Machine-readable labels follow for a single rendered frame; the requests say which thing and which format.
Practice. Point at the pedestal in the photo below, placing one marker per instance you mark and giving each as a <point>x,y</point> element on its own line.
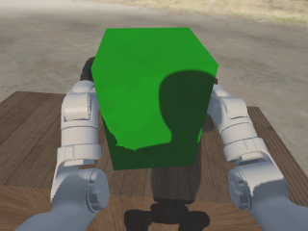
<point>185,198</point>

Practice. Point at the carton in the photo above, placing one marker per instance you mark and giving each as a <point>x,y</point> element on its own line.
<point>153,87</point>

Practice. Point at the robot left hand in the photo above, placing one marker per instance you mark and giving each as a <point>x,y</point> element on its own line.
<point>86,71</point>

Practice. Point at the right robot upper arm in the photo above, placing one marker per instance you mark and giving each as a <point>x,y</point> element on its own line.
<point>261,190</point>

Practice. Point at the robot left forearm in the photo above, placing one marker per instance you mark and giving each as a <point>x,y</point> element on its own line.
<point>79,125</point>

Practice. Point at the robot right forearm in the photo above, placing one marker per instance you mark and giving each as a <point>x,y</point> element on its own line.
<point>241,143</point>

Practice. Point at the left robot upper arm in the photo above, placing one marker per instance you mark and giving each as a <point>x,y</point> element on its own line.
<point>76,197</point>

